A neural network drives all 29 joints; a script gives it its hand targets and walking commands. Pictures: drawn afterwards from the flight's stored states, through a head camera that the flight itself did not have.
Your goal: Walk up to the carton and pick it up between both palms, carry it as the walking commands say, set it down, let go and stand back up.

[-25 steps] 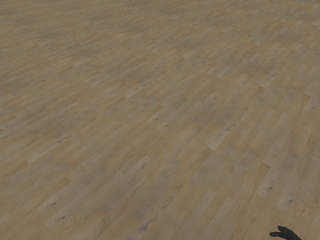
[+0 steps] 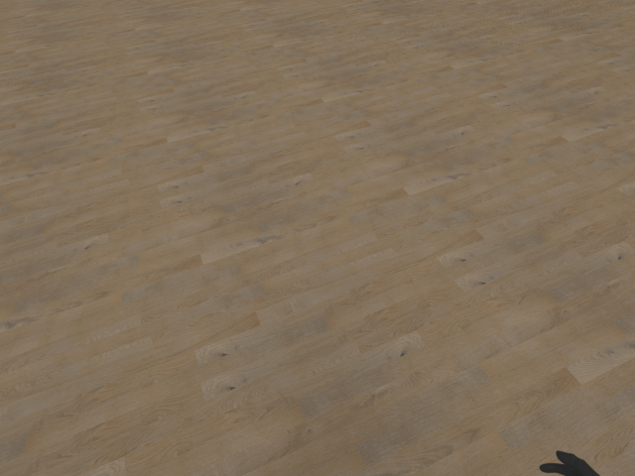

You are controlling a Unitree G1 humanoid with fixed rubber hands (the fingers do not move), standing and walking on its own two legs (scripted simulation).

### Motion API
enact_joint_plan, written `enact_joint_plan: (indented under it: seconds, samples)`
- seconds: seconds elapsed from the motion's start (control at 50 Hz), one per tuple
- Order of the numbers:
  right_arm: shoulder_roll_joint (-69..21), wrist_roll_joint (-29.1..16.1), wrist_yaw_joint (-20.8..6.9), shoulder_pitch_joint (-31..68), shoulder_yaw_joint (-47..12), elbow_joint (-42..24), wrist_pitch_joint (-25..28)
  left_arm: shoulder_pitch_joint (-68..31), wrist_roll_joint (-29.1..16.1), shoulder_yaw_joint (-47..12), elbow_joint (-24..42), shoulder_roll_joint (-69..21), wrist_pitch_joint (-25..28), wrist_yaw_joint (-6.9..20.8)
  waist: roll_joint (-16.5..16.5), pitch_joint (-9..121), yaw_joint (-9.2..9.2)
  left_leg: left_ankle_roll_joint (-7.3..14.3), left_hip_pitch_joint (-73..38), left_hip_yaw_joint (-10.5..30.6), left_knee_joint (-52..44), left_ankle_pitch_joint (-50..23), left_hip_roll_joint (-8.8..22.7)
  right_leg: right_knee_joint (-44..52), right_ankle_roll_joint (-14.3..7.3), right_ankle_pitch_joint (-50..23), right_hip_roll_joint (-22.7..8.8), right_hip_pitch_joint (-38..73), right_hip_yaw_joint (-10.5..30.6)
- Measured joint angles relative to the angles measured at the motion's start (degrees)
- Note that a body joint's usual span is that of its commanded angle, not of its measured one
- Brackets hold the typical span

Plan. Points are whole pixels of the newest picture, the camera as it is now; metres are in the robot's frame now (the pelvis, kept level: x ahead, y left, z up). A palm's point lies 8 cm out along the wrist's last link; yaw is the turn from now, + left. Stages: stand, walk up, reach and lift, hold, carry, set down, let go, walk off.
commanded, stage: walk up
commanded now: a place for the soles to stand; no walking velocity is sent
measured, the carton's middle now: out of the picture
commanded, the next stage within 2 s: none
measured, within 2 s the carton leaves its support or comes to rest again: neither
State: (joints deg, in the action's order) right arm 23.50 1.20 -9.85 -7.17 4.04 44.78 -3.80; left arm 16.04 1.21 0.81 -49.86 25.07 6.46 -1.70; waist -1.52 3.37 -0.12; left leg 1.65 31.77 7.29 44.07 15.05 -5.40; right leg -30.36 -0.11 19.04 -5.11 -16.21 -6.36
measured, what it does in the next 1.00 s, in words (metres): walks ahead, turning left: left foot, then right foot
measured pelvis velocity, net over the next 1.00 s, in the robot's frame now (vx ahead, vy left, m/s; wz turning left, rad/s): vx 0.40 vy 0.29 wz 0.68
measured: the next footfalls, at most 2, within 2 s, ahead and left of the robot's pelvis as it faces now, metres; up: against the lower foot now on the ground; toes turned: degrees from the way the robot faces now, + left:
left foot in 0.16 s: +0.16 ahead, +0.22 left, +0.00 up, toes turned +6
right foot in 0.40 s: +0.22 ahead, -0.04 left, +0.00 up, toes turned +15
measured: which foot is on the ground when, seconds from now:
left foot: up 0.00-0.14, down 0.16-0.40, up 0.42-0.60, down 0.62-0.94, up 0.96-1.00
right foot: down 0.00-0.18, up 0.20-0.38, down 0.40-0.66, up 0.68-0.92, down 0.94-1.00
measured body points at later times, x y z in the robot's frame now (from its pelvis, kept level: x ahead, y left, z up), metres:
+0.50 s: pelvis +0.18 +0.11 +0.00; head +0.21 +0.10 +0.45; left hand +0.12 +0.45 -0.08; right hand +0.47 -0.09 -0.09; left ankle +0.15 +0.24 -0.70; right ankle +0.18 -0.05 -0.73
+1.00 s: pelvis +0.40 +0.29 +0.00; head +0.42 +0.29 +0.45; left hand +0.27 +0.61 -0.09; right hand +0.68 +0.11 -0.11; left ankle +0.28 +0.34 -0.70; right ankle +0.49 +0.18 -0.73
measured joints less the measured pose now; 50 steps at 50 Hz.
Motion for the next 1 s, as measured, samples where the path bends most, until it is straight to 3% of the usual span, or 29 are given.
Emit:
enact_joint_plan:
  seconds: [0.1,0.14,0.18,0.2,0.24,0.3,0.34,0.38,0.42,0.5,0.6,0.64,0.68,0.74,0.82,0.9,0.96,1.0]
  samples:
    - [0.04,-0.01,-0.79,2.72,0.01,-0.07,1.14,1.06,0.01,-0.02,-0.01,0.06,0.57,0.24,-0.07,1.33,0.02,0.0,0.46,-1.0,-3.98,-0.76,6.48,0.31,1.0,4.26,-4.55,5.16,-5.29]
    - [0.06,-0.01,-0.81,3.97,0.04,-0.08,1.75,1.62,0.01,-0.02,-0.02,0.05,0.48,0.85,-0.19,1.88,0.01,0.0,-0.45,-1.37,-10.04,-3.0,7.03,0.3,2.5,5.76,-6.53,7.45,-7.68]
    - [-0.03,-0.01,-0.77,4.96,0.05,-0.05,2.73,2.2,0.01,-0.02,-0.12,0.03,-0.02,1.25,0.44,1.41,0.07,-0.54,-2.17,-1.76,-11.39,-7.48,5.14,-4.27,2.73,6.4,-9.3,8.09,-7.92]
    - [-0.05,0.0,-0.71,5.24,0.07,-0.02,2.94,2.17,0.01,-0.02,-0.11,0.04,-0.2,1.45,0.63,0.52,0.17,-0.89,-3.22,-1.54,-10.45,-6.45,4.18,-8.69,2.72,6.47,-9.12,7.23,-4.88]
    - [-0.07,0.0,-0.51,5.02,0.06,0.0,2.97,1.71,0.0,0.0,-0.05,0.06,-0.23,1.49,0.71,-0.91,0.17,-1.01,-6.31,-0.59,-11.44,-4.27,3.4,-14.81,2.73,7.87,-5.28,4.39,2.04]
    - [-0.09,0.01,0.02,3.93,0.04,0.02,2.38,0.22,0.0,0.0,-0.01,0.09,-0.1,1.49,0.78,-2.74,0.07,-1.02,-10.7,1.0,-15.23,-4.13,3.22,-15.22,2.75,8.32,-0.73,-0.09,4.99]
    - [-0.09,0.01,0.06,3.34,0.03,0.03,1.91,-0.85,0.0,0.01,0.02,0.11,0.35,1.49,0.84,-4.04,0.0,-1.02,-12.48,2.03,-15.98,-3.79,2.68,-12.97,2.75,8.01,1.07,-2.07,5.18]
    - [-0.09,0.01,0.06,2.92,0.04,-0.01,1.42,-0.58,-0.01,0.02,0.04,0.3,1.29,1.28,1.34,-3.65,-0.11,-1.03,-12.38,2.75,-14.32,-1.99,1.3,-3.8,1.69,4.69,1.8,-1.7,5.22]
    - [0.53,0.01,0.16,2.34,0.38,0.08,1.29,-0.13,-0.01,0.01,-0.16,-0.08,1.83,0.93,0.31,-2.44,-0.1,-1.04,-9.66,2.76,-6.79,1.95,0.46,-0.41,0.62,-1.67,1.16,-0.33,3.72]
    - [0.66,0.0,0.13,3.83,0.4,-0.03,1.68,1.36,0.0,0.0,-0.19,0.17,2.09,0.38,-0.77,-0.63,-0.07,-1.05,-3.4,-1.37,3.55,4.36,2.37,0.08,0.61,2.24,-1.67,4.24,-1.04]
    - [0.7,-0.01,-0.95,9.8,0.38,-0.07,2.05,4.11,0.0,0.01,-0.21,0.28,1.71,0.55,-0.91,-1.53,-0.04,-1.05,-0.18,-3.72,-5.3,0.88,5.11,1.34,1.65,6.53,-4.48,10.55,-6.03]
    - [0.69,-0.01,-0.99,10.01,0.39,-0.05,2.83,5.45,0.0,0.02,-0.24,0.26,0.86,0.97,-0.76,-0.45,-0.01,-1.05,-0.81,-4.57,-9.85,-5.75,4.61,0.2,2.38,8.26,-5.66,12.1,-7.89]
    - [0.68,0.0,-0.72,9.08,0.42,0.02,3.57,5.17,0.01,0.01,-0.24,0.23,0.03,1.48,0.25,-1.88,0.18,-0.65,-2.93,-4.41,-8.0,-6.57,2.64,-10.46,2.38,6.9,-7.23,10.34,-5.36]
    - [0.66,0.01,0.49,5.26,0.4,0.04,3.67,3.03,0.0,0.04,-0.11,0.27,-0.08,1.78,0.4,-3.17,0.11,0.14,-7.83,-2.92,-9.58,-1.74,2.02,-21.61,2.39,6.8,-3.03,3.15,2.25]
    - [0.64,0.01,1.32,0.06,0.36,0.05,3.29,-0.72,-0.01,0.04,-0.08,0.3,0.27,2.09,0.74,-4.88,0.02,0.56,-14.88,-2.46,-15.59,-1.51,1.99,-19.97,2.41,6.85,-0.81,-5.42,4.22]
    - [0.61,0.01,1.32,-4.4,0.37,0.02,3.08,-3.06,-0.01,0.05,-0.05,0.33,1.31,2.02,0.59,-5.0,-0.08,0.58,-19.53,-1.65,-16.28,2.09,1.78,-9.51,2.29,2.96,0.83,-7.33,3.0]
    - [0.68,0.01,1.6,-5.91,0.42,0.07,2.98,-3.01,-0.01,0.04,-0.13,0.19,2.5,1.55,0.66,-2.63,-0.17,0.58,-16.24,-1.51,-5.82,7.14,0.55,-1.64,0.73,-5.74,0.71,-5.64,2.68]
    - [0.71,0.01,1.8,-6.0,0.4,0.03,2.94,-2.89,-0.01,0.05,-0.14,-0.31,2.54,1.46,-0.89,-1.26,-0.2,0.58,-10.98,-1.51,5.55,7.58,0.93,-2.02,0.72,-4.58,0.32,-3.36,0.28]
